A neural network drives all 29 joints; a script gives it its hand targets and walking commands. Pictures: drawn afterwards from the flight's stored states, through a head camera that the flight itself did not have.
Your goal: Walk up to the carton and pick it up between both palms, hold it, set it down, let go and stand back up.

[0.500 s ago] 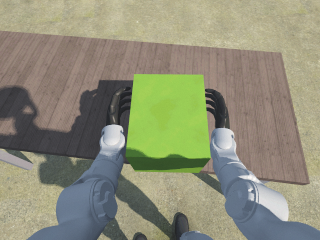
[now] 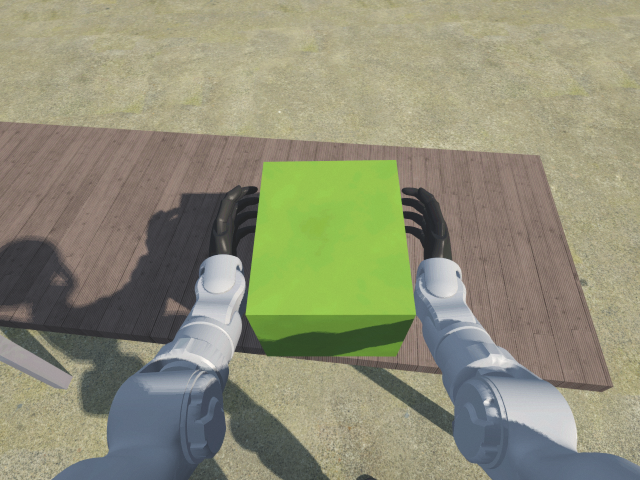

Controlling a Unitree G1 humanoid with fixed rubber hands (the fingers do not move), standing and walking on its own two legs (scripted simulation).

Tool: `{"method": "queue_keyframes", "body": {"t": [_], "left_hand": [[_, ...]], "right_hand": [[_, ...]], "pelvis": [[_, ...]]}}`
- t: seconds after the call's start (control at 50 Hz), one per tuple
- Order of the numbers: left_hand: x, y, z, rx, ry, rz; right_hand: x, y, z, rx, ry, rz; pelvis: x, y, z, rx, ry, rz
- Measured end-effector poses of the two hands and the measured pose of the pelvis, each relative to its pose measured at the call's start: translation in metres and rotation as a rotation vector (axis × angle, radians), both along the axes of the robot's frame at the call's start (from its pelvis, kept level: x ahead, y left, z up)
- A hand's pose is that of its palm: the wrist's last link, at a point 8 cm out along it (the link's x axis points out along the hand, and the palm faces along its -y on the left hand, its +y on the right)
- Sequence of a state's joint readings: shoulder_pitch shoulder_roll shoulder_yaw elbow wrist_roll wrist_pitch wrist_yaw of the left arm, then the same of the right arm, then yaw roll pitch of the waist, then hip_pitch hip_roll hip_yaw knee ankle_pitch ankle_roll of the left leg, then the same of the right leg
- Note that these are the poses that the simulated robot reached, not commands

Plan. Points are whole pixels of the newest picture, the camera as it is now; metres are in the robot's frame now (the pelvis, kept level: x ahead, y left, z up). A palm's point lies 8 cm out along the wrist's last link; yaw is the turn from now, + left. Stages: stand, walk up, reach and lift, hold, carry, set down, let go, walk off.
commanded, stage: reach and lift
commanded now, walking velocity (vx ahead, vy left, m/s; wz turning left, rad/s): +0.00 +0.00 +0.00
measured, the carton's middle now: (330, 260) +0.40 -0.03 +0.01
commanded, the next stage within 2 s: hold in 1.90 s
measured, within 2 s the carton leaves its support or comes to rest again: neither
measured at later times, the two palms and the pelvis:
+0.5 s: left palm (208, 217) +0.40 +0.12 +0.12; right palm (443, 220) +0.37 -0.16 +0.11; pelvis +0.00 +0.01 +0.01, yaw +0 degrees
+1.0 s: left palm (179, 213) +0.37 +0.13 +0.17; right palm (442, 228) +0.34 -0.14 +0.14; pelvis -0.01 +0.02 +0.01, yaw +0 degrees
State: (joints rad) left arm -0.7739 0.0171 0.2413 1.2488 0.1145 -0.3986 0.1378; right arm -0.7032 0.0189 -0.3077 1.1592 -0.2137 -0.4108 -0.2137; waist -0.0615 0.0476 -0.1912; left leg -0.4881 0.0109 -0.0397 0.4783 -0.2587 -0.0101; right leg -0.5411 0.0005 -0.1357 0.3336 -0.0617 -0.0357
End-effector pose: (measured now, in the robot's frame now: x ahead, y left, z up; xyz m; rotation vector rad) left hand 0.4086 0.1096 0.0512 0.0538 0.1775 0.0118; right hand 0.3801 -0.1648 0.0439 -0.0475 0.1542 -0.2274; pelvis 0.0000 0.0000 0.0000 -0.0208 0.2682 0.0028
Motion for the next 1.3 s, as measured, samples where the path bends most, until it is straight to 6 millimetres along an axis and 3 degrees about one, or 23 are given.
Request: {"method": "queue_keyframes", "body": {"t": [0.2, 0.64, 1.04, 1.3], "left_hand": [[0.002, 0.002, 0.036, 0.015, -0.017, -0.012], [-0.017, 0.013, 0.091, 0.004, -0.007, 0.015], [-0.042, 0.021, 0.122, 0.018, -0.008, 0.011], [-0.039, 0.018, 0.133, 0.025, -0.013, 0.014]], "right_hand": [[0.000, 0.002, 0.038, 0.022, -0.014, -0.015], [-0.013, 0.012, 0.086, 0.051, -0.003, 0.006], [-0.038, 0.021, 0.095, 0.081, -0.010, 0.007], [-0.035, 0.020, 0.098, 0.091, -0.021, 0.014]], "pelvis": [[0.000, 0.007, 0.005, -0.001, -0.104, 0.000], [-0.003, 0.011, 0.010, -0.005, -0.290, 0.001], [-0.014, 0.017, 0.009, -0.006, -0.386, 0.005], [-0.012, 0.014, 0.010, -0.004, -0.404, 0.000]]}}
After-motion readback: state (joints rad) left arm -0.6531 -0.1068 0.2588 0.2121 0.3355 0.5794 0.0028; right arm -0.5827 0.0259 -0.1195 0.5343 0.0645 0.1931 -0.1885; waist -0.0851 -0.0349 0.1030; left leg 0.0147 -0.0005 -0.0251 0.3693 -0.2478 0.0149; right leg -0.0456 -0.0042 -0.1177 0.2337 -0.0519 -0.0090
